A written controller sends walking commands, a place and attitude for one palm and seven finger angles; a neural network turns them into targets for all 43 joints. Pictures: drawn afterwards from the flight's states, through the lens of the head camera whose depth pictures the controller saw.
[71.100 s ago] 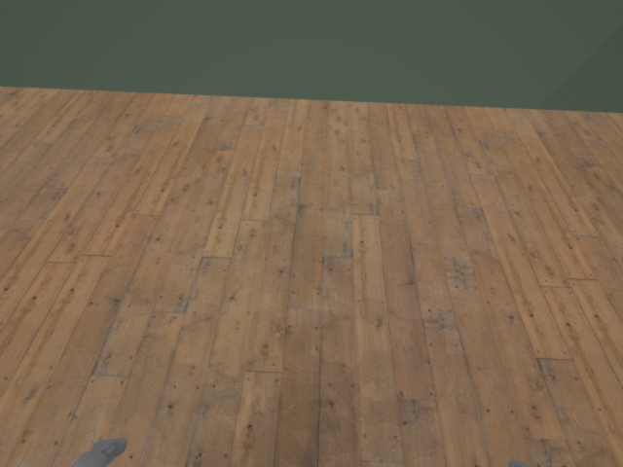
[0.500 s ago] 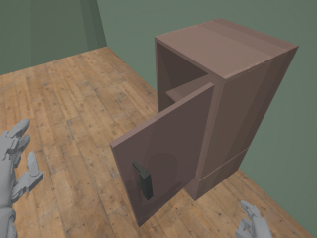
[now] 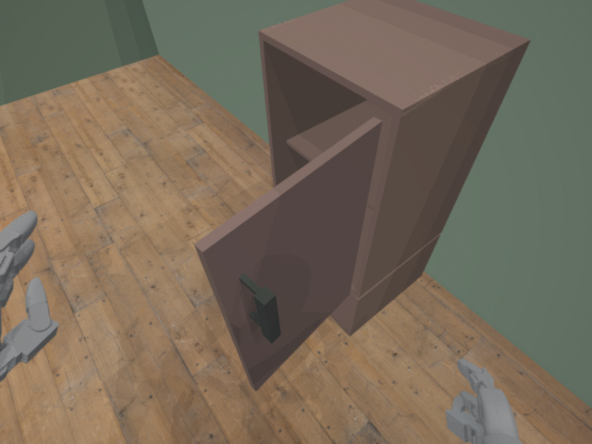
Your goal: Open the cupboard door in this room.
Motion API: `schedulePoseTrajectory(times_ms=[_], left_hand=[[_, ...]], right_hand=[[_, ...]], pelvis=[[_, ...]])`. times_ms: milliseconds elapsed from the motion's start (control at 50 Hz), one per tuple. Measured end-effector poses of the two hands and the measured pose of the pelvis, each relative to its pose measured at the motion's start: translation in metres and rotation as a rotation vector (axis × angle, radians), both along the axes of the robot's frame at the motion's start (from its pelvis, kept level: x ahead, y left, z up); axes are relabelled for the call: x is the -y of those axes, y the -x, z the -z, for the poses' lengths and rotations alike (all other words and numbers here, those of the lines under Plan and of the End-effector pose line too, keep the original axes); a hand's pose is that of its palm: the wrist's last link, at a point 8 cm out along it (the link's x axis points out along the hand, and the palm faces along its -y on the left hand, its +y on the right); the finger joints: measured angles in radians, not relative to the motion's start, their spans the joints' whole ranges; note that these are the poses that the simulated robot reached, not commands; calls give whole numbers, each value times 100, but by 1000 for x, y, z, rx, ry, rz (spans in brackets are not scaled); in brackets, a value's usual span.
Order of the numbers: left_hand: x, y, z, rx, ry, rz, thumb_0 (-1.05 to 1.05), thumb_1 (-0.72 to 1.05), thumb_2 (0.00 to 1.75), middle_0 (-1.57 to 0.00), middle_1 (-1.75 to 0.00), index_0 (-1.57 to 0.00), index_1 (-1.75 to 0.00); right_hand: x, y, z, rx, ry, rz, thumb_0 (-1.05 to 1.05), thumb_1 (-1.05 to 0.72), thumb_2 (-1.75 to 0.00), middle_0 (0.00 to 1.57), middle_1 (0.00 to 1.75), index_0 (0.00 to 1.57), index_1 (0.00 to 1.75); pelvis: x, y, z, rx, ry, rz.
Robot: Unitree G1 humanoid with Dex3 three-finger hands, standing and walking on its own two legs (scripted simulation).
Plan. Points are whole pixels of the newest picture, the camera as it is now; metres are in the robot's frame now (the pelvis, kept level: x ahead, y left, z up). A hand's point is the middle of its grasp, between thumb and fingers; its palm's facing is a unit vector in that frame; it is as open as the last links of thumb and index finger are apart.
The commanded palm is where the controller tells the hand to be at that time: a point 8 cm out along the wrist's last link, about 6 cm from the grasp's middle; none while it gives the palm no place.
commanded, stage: step back with the hand held close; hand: left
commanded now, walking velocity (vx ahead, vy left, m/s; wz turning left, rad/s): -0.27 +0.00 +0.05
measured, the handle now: (259, 308) +0.32 +0.09 -0.04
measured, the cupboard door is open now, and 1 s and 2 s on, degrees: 97 97 97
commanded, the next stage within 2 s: stop stepping back and stand still in 0.68 s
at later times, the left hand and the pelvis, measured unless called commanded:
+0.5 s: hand out of the picture +0.08 +0.28 +0.16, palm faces +0.49 -0.74 -0.46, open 7.4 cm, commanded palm +0.02 +0.32 +0.17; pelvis -0.10 +0.01 -0.02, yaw +4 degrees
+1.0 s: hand out of the picture -0.01 +0.27 +0.17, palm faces +0.47 -0.77 -0.43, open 7.4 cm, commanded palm -0.07 +0.31 +0.17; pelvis -0.20 +0.01 -0.02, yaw +2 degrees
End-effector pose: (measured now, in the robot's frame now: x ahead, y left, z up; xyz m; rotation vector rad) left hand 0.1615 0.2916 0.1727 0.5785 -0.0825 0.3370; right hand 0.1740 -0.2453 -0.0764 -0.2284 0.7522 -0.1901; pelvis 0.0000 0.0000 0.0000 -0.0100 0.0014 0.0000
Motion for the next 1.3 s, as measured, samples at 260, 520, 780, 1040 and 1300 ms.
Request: schedulePoseTrajectory(times_ms=[260, 520, 780, 1040, 1300], left_hand=[[-23, 62, -4, 125, -34, -41, 1, 89, 90, -21, -30, -21, -31], [-22, 131, -3, 232, -38, -61, 1, 88, 90, -21, -30, -21, -31], [-25, 192, -11, 261, -84, -79, 1, 89, 90, -21, -30, -21, -31], [-23, 211, -7, 268, -9, -16, 1, 88, 90, -21, -30, -21, -31], [27, 277, -17, 154, -65, 71, 1, 88, 90, -22, -30, -21, -31]], right_hand=[[-24, 49, -3, 50, 3, -37, 2, -91, -90, 20, 30, 20, 30], [-26, 105, 16, -3, 48, -99, 2, -91, -90, 21, 30, 20, 30], [-40, 154, 19, 41, -39, -132, 2, -91, -90, 20, 30, 20, 30], [-23, 218, -4, 94, 23, -53, 2, -91, -90, 20, 30, 20, 30], [16, 316, 9, -28, 2, -4, 1, -91, -90, 21, 30, 20, 30]], pelvis=[[-12, 52, 10, 28, 8, -21], [-13, 104, 22, 37, 20, -65], [3, 166, 26, -40, 37, -85], [-6, 216, 15, 4, -30, -17], [19, 269, 5, 26, -46, 24]])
